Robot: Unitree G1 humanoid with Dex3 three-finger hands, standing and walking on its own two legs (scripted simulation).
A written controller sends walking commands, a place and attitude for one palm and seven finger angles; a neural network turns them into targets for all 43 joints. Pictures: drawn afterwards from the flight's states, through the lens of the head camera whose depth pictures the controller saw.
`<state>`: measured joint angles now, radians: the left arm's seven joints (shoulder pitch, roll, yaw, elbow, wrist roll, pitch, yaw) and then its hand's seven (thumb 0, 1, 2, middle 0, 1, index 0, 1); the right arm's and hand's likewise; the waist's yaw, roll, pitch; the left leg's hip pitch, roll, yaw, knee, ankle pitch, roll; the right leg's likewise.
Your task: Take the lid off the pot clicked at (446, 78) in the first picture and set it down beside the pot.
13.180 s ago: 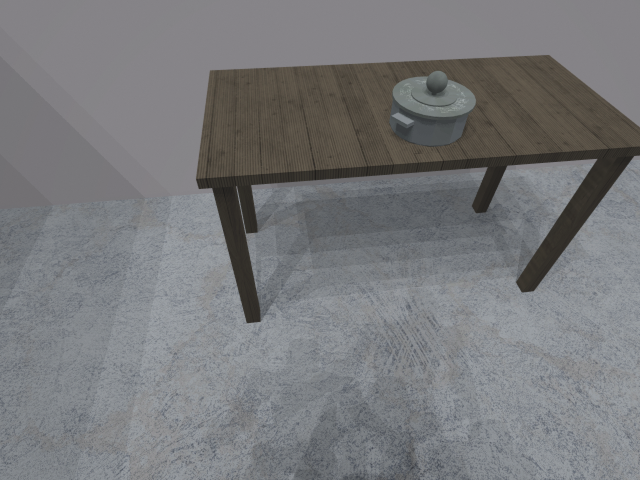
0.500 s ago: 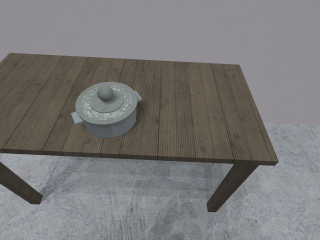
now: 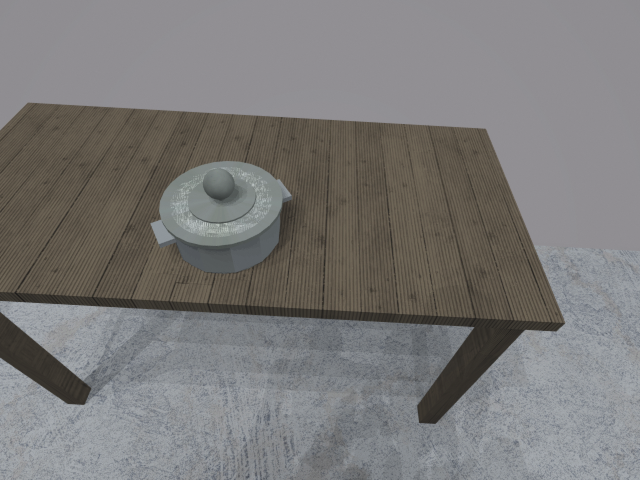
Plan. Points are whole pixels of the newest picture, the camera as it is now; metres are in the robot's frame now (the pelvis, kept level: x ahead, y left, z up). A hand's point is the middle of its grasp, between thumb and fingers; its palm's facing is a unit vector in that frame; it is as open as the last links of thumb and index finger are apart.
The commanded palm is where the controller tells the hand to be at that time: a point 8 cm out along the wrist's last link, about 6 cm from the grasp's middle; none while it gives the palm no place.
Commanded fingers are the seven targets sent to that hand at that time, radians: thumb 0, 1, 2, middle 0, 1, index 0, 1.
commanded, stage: shuffle to correct the standing spot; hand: left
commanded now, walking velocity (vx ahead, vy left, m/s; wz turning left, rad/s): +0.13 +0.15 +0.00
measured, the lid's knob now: (218, 184) +0.53 +0.21 +0.04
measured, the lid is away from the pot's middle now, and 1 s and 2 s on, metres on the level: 0.00 0.00 0.00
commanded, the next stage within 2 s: come to a stop and stand still in 0.28 s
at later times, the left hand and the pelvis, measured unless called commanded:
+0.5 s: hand out of the picture +0.04 +0.21 -0.18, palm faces +0.07 -0.98 -0.20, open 7.4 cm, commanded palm none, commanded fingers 0.00 0.90 0.90 -0.20 -0.30 -0.20 -0.30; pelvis +0.05 +0.04 -0.01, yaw +0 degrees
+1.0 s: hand out of the picture -0.01 +0.20 -0.18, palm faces +0.04 -0.97 -0.23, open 7.4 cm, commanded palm none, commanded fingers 0.00 0.90 0.90 -0.20 -0.30 -0.20 -0.30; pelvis -0.01 +0.03 -0.01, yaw +1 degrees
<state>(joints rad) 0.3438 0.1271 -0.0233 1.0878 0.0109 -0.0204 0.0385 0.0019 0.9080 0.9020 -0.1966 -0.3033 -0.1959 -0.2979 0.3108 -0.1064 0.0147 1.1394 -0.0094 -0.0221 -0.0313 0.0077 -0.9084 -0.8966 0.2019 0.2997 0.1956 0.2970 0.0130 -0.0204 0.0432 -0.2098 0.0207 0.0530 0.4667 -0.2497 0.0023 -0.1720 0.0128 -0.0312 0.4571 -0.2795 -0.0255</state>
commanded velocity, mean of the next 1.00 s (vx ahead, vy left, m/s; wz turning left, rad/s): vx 0.02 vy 0.03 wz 0.00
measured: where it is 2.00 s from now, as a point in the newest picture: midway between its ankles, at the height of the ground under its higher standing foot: outside the picture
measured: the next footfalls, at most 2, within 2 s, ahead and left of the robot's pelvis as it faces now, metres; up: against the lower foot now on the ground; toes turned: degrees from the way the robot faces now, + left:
none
